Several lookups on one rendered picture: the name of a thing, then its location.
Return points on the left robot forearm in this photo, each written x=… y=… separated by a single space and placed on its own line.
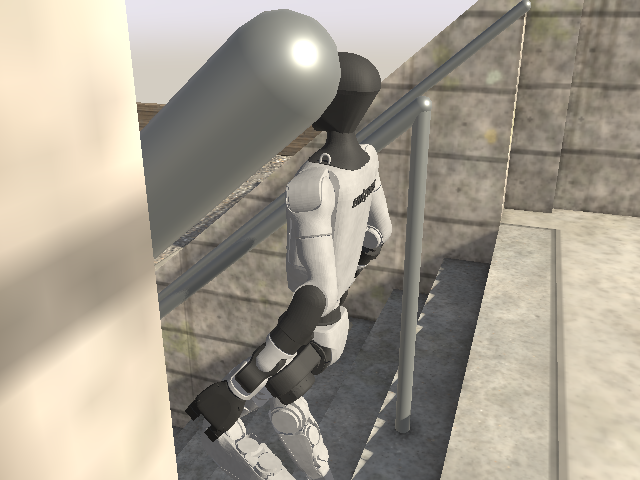
x=295 y=328

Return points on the robot left upper arm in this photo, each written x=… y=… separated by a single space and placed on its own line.
x=310 y=201

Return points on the left robot thigh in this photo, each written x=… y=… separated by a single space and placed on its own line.
x=291 y=382

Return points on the right robot hand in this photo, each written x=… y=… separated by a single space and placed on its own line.
x=342 y=299

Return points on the right robot forearm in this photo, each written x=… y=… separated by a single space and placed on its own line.
x=365 y=257

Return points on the robot right upper arm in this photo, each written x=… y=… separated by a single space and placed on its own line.
x=379 y=227

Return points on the left robot hand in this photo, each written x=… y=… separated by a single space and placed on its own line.
x=219 y=406

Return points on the robot head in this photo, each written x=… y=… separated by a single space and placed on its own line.
x=359 y=84

